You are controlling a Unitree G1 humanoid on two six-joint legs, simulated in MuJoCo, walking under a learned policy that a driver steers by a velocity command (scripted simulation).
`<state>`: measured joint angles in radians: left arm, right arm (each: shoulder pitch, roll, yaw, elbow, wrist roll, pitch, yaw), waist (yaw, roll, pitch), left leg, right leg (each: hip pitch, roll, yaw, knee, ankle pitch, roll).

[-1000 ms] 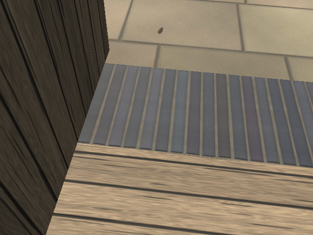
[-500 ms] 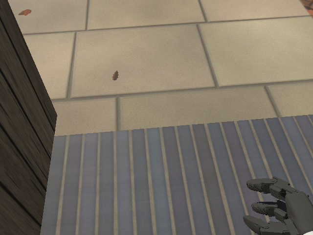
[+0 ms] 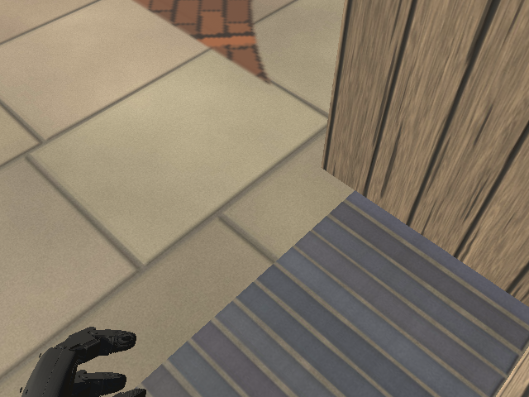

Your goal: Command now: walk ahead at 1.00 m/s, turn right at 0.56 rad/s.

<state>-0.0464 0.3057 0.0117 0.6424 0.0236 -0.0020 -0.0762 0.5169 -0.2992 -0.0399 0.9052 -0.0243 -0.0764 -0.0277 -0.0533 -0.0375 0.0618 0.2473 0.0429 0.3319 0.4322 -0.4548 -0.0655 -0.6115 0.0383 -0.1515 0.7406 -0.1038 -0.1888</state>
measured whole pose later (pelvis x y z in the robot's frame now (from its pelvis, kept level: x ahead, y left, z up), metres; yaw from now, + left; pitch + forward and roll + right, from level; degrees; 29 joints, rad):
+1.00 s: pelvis +0.78 +0.11 +0.01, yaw +42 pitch +0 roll +0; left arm 0.11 0.26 -0.02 0.65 0.02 -0.03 0.06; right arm 0.23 -0.36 -0.10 0.71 -0.02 0.05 -0.01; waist -0.04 0.02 0.11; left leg -0.45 -0.13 -0.07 1.32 -0.51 -0.02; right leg -0.46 0.00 -0.02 0.53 -0.07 -0.01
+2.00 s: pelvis +0.82 +0.16 +0.03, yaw +70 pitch +2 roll +0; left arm 0.28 0.27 0.09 0.77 0.01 0.06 -0.01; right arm 0.27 -0.29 -0.03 0.73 -0.03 -0.01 -0.03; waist -0.03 0.00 -0.01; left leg -0.14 -0.05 0.00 0.41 -0.30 0.05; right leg -0.40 0.08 0.10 0.75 -0.37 -0.03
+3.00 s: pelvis +1.35 +0.75 +0.01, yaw +60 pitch -1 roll +1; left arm 0.15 0.23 -0.02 0.73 0.05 -0.10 0.01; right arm 0.38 -0.32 -0.07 0.90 -0.01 -0.02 0.01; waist -0.06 0.02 0.07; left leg -0.34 -0.22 0.03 0.56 -0.21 0.19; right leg -0.41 0.03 0.07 1.49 -0.37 0.01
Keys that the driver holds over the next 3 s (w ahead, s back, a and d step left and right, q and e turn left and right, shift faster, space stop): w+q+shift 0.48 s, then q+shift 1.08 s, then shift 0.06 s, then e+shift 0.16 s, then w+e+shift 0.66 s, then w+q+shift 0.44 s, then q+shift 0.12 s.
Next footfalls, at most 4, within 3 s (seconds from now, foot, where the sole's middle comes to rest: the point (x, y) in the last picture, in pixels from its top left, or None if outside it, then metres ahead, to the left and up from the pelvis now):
0.02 right None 0.19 -0.03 -0.74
0.48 left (215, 329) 0.63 0.12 -0.74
0.88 right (211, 222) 0.98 0.14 -0.74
1.26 left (179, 293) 0.74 0.22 -0.74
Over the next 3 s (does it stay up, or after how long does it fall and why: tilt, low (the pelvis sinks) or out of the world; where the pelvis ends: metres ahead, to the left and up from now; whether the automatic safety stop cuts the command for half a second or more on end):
stays up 1.35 0.75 0.01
